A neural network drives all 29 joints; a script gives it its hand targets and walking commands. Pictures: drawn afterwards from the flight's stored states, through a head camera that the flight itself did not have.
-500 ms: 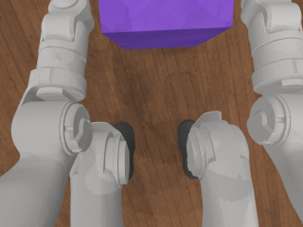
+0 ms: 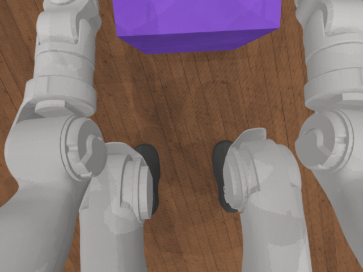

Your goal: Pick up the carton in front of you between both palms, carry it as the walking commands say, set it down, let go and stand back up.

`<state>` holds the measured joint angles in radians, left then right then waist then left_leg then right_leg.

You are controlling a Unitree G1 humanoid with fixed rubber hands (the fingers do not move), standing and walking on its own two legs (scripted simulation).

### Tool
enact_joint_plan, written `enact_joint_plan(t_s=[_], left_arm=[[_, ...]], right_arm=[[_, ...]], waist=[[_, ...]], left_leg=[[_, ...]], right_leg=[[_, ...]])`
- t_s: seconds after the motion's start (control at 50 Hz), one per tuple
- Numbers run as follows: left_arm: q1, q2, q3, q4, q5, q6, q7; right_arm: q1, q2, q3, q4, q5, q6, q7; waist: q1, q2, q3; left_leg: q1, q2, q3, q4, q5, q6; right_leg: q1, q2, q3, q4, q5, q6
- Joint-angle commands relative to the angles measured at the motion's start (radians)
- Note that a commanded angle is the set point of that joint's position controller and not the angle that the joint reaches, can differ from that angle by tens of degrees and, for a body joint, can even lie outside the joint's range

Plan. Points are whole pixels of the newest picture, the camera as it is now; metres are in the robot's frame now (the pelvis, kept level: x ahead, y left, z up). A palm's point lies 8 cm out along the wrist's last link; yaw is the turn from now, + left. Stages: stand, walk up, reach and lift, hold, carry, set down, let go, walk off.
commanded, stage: set down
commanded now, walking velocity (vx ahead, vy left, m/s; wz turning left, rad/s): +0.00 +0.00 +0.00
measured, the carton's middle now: out of the picture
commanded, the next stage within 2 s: let go in 1.36 s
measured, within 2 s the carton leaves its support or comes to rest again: neither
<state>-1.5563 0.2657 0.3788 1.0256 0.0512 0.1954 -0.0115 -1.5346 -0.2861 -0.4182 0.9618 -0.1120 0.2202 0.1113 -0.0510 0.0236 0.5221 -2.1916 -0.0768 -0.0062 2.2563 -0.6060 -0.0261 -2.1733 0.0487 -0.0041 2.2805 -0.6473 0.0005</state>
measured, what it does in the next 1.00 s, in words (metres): rises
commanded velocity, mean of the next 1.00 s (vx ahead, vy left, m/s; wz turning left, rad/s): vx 0.00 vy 0.00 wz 0.00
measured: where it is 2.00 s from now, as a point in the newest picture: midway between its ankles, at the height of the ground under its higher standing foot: (188, 189)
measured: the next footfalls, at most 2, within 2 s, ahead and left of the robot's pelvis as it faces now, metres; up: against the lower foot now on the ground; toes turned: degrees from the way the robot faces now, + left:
none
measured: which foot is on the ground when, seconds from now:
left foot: down 0.00-1.00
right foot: down 0.00-1.00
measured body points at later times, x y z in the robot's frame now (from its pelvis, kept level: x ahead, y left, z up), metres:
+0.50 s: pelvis +0.01 +0.00 +0.02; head +0.38 -0.02 +0.26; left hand +0.61 +0.15 -0.12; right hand +0.59 -0.23 -0.12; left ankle +0.11 +0.12 -0.32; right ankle +0.10 -0.11 -0.32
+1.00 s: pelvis +0.01 +0.00 +0.15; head +0.36 -0.02 +0.42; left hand +0.61 +0.16 +0.04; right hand +0.59 -0.24 +0.04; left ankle +0.11 +0.12 -0.32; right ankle +0.10 -0.11 -0.32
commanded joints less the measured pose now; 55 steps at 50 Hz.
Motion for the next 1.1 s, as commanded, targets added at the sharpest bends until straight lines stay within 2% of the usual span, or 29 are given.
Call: enact_joint_plan(t_s=[0.0, 0.04, 0.08, 0.12, 0.18, 0.26, 0.34, 0.46, 0.56, 0.66, 0.76, 0.86, 0.96, 1.08], left_arm=[[-0.303, -0.545, -0.196, 0.033, -0.021, 0.014, -0.118], [-0.250, -0.296, -0.139, 0.021, -0.005, -0.017, -0.059], [-0.187, 0.105, -0.068, -0.015, 0.014, -0.068, 0.050], [-0.261, 0.217, -0.112, -0.021, -0.049, -0.099, 0.115], [-0.322, 0.245, -0.199, 0.000, -0.169, -0.124, 0.139], [-0.311, 0.213, -0.289, -0.002, -0.262, -0.124, 0.124], [-0.287, 0.221, -0.290, -0.024, -0.279, -0.107, 0.123], [-0.278, 0.250, -0.238, -0.154, -0.238, -0.059, 0.152], [-0.230, 0.223, -0.171, -0.097, -0.168, -0.020, 0.150], [-0.192, 0.180, -0.123, -0.059, -0.115, -0.026, 0.126], [-0.195, 0.174, -0.116, -0.097, -0.102, -0.016, 0.119], [-0.195, 0.184, -0.135, -0.175, -0.121, 0.009, 0.126], [-0.155, 0.186, -0.144, -0.236, -0.130, 0.034, 0.128], [-0.087, 0.167, -0.127, -0.247, -0.113, 0.037, 0.115]], right_arm=[[-0.278, 0.556, 0.229, 0.088, 0.024, 0.027, 0.127], [-0.230, 0.302, 0.157, 0.084, 0.007, -0.007, 0.065], [-0.187, -0.116, 0.092, 0.067, 0.026, -0.072, -0.054], [-0.272, -0.258, 0.120, 0.035, 0.109, -0.122, -0.134], [-0.322, -0.290, 0.204, 0.058, 0.219, -0.156, -0.175], [-0.302, -0.272, 0.294, 0.088, 0.312, -0.160, -0.168], [-0.285, -0.286, 0.301, 0.069, 0.334, -0.146, -0.171], [-0.295, -0.305, 0.271, -0.071, 0.309, -0.093, -0.200], [-0.256, -0.251, 0.235, -0.034, 0.263, -0.049, -0.196], [-0.208, -0.214, 0.194, 0.009, 0.208, -0.055, -0.174], [-0.197, -0.234, 0.158, -0.023, 0.177, -0.047, -0.162], [-0.192, -0.263, 0.155, -0.102, 0.190, -0.024, -0.154], [-0.155, -0.268, 0.160, -0.158, 0.207, 0.001, -0.139], [-0.092, -0.249, 0.145, -0.159, 0.196, 0.003, -0.117]], waist=[[-0.012, 0.003, -0.674], [-0.020, 0.007, -0.720], [-0.015, 0.011, -0.819], [-0.016, 0.009, -1.013], [-0.013, 0.008, -1.200], [-0.019, 0.021, -1.329], [-0.021, 0.008, -1.428], [-0.005, -0.026, -1.685], [0.025, -0.052, -1.497], [0.026, -0.047, -1.412], [0.008, -0.021, -1.505], [-0.002, -0.008, -1.667], [0.001, -0.013, -1.746], [0.009, -0.024, -1.706]], left_leg=[[0.433, -0.035, 0.042, -0.150, 0.121, 0.030], [0.479, -0.025, 0.049, -0.144, 0.157, 0.013], [0.553, -0.012, 0.049, -0.143, 0.233, 0.000], [0.604, -0.001, 0.034, -0.129, 0.356, -0.007], [0.622, 0.011, 0.020, -0.100, 0.484, 0.000], [0.647, 0.023, 0.018, -0.094, 0.529, 0.002], [0.650, 0.026, 0.031, -0.123, 0.485, 0.003], [0.712, 0.004, 0.069, -0.229, 0.427, 0.014], [0.588, 0.000, 0.077, -0.340, 0.323, 0.022], [0.549, 0.003, 0.069, -0.431, 0.303, 0.016], [0.641, -0.001, 0.065, -0.515, 0.329, 0.007], [0.781, -0.009, 0.066, -0.593, 0.403, 0.003], [0.876, -0.016, 0.063, -0.685, 0.468, 0.004], [0.918, -0.017, 0.052, -0.807, 0.513, 0.003]], right_leg=[[0.348, 0.035, -0.004, -0.219, 0.145, 0.000], [0.381, 0.025, -0.011, -0.217, 0.172, 0.012], [0.418, 0.010, -0.017, -0.211, 0.239, 0.027], [0.466, 0.008, -0.009, -0.196, 0.378, 0.034], [0.492, -0.004, -0.003, -0.167, 0.513, 0.032], [0.492, -0.016, -0.003, -0.171, 0.544, 0.025], [0.561, -0.017, -0.008, -0.199, 0.541, 0.022], [0.754, 0.004, -0.033, -0.294, 0.527, 0.018], [0.668, 0.010, -0.027, -0.404, 0.418, 0.027], [0.595, 0.010, -0.026, -0.493, 0.396, 0.031], [0.623, 0.017, -0.040, -0.576, 0.409, 0.029], [0.722, 0.023, -0.051, -0.654, 0.477, 0.030], [0.826, 0.029, -0.049, -0.738, 0.550, 0.032], [0.904, 0.028, -0.034, -0.851, 0.612, 0.034]])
